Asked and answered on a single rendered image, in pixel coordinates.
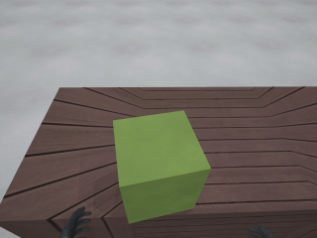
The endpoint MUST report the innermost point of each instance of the pedestal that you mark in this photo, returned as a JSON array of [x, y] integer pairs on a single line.
[[260, 143]]

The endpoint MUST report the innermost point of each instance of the right robot hand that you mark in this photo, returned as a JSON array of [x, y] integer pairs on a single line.
[[261, 231]]

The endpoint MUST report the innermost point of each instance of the left robot hand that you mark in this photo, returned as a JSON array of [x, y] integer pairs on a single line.
[[69, 230]]

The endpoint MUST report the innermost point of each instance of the carton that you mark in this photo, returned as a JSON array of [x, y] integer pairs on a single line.
[[161, 165]]

